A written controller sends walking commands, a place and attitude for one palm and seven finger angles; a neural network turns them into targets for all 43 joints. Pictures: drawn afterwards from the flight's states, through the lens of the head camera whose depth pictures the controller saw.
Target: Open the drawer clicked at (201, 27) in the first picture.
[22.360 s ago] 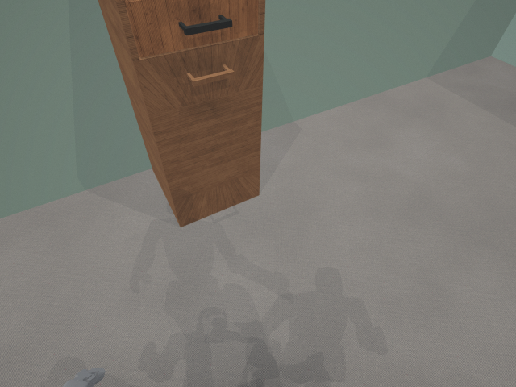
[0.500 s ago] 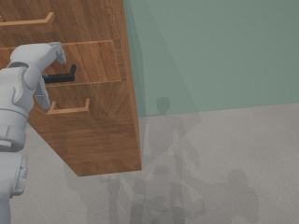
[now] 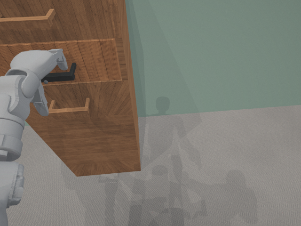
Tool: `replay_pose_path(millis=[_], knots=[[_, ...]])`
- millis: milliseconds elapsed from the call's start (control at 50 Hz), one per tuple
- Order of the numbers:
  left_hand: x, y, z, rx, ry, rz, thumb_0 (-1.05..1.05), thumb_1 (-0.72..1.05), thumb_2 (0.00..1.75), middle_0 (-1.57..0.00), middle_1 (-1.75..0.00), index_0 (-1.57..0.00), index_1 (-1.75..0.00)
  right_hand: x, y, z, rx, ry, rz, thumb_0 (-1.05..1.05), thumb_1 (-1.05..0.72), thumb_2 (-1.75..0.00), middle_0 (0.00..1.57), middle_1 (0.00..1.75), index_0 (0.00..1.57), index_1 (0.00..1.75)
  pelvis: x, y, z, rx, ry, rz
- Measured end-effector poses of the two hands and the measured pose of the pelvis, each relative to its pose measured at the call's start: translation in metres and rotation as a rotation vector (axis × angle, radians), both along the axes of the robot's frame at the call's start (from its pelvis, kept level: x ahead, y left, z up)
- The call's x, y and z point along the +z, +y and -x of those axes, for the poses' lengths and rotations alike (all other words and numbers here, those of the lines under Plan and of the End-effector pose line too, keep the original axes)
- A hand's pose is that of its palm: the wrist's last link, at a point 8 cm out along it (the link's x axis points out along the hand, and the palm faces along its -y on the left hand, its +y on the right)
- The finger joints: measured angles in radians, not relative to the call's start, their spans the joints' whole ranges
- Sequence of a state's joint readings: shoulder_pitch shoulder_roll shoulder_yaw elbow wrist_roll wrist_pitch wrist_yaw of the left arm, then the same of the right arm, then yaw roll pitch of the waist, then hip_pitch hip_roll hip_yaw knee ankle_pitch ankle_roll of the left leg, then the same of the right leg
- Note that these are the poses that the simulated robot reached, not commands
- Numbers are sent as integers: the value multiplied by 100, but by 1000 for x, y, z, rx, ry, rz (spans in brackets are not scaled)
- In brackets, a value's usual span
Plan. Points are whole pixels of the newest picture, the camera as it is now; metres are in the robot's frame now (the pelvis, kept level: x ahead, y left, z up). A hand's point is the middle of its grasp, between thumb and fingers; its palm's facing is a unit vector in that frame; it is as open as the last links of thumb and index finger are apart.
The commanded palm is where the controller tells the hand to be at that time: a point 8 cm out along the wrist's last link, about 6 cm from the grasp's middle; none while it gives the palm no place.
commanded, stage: lower the fingers behind the handle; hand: left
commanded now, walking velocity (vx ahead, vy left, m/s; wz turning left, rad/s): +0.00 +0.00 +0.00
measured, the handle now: (50, 72) +0.51 +0.31 +0.14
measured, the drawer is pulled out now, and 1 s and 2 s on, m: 0.00 0.00 0.00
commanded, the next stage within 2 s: close the thumb around the handle in 1.32 s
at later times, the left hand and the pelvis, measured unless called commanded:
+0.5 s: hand (49, 84) +0.45 +0.28 +0.15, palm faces -0.02 -0.02 -1.00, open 13.8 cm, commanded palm +0.43 +0.29 +0.20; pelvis +0.00 +0.00 -0.01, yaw +0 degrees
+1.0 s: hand (55, 93) +0.45 +0.28 +0.11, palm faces -0.02 -0.01 -1.00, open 13.8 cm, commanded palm +0.43 +0.29 +0.17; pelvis +0.00 +0.00 -0.01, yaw -1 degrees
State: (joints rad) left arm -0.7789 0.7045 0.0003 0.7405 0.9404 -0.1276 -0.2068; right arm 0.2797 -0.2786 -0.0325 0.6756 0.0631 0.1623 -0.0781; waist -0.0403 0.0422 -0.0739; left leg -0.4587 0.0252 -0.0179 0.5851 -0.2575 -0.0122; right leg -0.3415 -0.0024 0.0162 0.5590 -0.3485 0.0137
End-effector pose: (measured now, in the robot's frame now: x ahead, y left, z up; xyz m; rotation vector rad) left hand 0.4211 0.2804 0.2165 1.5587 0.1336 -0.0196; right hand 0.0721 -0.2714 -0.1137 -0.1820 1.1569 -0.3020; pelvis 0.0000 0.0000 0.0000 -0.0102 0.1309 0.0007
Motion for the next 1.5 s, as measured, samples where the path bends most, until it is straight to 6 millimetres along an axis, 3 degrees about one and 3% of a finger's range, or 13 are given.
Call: replay_pose_path(millis=[80, 200, 280, 400, 600, 700, 980, 1500], knots=[[3, -5, -2, -59, -81, 20, 0, -49, 30, -32, -120, -32, -120, 2, -2, -6, 9, -18, 14, 1, -91, -90, 20, 30, 20, 30, -2, 0, 1, -1, 12, 4], [8, 12, -5, 46, -148, 5, 0, -49, 30, -32, -120, -32, -120, -2, 2, -6, 20, -12, -15, 0, -91, -90, 20, 30, 20, 30, -4, 1, 3, -7, 35, 3], [0, 15, -3, 99, -96, -37, 0, -49, 31, -32, -120, -32, -120, -8, 7, -3, 20, 6, -38, 0, -91, -90, 20, 30, 20, 30, -4, 3, 2, -5, 37, 3], [-17, -5, -3, 22, -38, -12, 0, -49, 30, -30, -119, -31, -120, -8, 11, 2, 5, 12, -32, 1, -91, -90, 20, 30, 20, 30, -4, 3, 1, -2, 20, 1], [-24, 5, -7, 32, -73, -14, 0, -49, 30, -31, -120, -32, -121, -10, 7, 12, 1, 34, -19, 1, -91, -90, 20, 30, 20, 30, -7, 2, 3, -6, 42, 4], [-38, -1, -9, 23, -54, -8, 0, -49, 31, -31, -120, -32, -121, -11, 4, 19, -10, 55, -14, 1, -91, -90, 20, 30, 20, 30, -8, 2, 3, -8, 53, 4], [-50, -2, -5, 32, -75, -4, 0, -49, 31, -32, -120, -32, -121, -12, 1, 22, -33, 49, -13, 1, -91, -90, 20, 30, 20, 30, -10, 1, 1, -16, 56, 5], [-44, 0, -1, 34, -88, -8, 0, -47, 31, -30, -119, -31, -120, -10, 1, 18, -32, 25, -6, 1, -91, -90, 20, 30, 20, 30, -9, 1, 3, -14, 44, 4]])
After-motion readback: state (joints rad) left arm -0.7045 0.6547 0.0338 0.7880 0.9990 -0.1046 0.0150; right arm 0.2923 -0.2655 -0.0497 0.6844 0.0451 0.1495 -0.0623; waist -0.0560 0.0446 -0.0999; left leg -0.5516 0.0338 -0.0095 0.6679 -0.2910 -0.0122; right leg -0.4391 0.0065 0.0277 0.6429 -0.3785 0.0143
